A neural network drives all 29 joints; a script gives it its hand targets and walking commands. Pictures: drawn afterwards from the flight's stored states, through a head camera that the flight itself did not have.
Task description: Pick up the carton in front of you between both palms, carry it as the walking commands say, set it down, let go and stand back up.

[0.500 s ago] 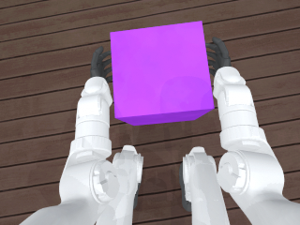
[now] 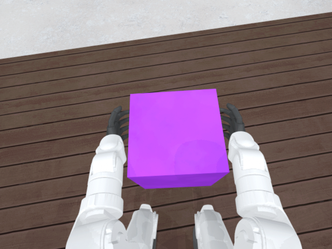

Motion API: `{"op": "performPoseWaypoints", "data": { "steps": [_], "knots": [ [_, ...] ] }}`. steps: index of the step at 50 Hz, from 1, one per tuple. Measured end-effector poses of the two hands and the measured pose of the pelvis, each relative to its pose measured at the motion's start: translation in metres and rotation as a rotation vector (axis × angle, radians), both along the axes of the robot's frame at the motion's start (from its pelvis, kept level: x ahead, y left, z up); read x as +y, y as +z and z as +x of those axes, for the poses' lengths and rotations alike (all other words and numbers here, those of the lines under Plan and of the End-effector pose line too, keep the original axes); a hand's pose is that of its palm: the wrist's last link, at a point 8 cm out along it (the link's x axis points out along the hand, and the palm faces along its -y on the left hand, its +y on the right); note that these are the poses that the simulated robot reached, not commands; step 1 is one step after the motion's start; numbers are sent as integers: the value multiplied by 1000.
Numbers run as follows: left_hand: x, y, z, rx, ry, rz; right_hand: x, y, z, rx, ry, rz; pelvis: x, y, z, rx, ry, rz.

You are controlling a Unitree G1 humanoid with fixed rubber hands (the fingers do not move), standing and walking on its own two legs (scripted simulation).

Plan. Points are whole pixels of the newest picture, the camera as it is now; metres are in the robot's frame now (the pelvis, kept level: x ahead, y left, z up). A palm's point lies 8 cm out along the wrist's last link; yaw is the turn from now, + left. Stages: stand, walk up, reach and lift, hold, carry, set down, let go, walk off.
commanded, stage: reach and lift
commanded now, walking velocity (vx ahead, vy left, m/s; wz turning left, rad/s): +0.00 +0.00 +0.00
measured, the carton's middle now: (175, 145) +0.40 +0.01 -0.10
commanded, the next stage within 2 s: hold in 1.68 s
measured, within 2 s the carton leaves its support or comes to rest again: neither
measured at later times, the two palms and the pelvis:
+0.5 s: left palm (92, 122) +0.36 +0.15 +0.12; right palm (266, 126) +0.36 -0.15 +0.12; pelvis +0.05 +0.00 +0.12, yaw -1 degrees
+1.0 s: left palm (76, 114) +0.34 +0.15 +0.18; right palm (286, 120) +0.34 -0.15 +0.18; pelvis +0.04 +0.01 +0.15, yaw -1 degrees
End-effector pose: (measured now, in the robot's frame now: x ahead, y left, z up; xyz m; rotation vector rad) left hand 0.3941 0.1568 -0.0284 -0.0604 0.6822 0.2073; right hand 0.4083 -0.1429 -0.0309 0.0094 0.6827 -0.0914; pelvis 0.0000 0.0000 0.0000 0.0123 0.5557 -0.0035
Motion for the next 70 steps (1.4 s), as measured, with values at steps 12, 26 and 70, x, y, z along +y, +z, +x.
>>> {"op": "performPoseWaypoints", "data": {
  "steps": [12,26,70],
  "knots": [
    [-3,73,-17,-1,-30,5,-3,72,-26,-1,-27,3,2,66,24,-158,-7,-5],
    [-3,156,-36,-17,-60,8,-3,157,-52,-17,-50,-2,5,128,47,-398,-10,-12],
    [-6,216,-42,-10,-117,64,-6,217,-61,-12,-22,-51,4,154,55,-642,-8,-16]
  ]
}}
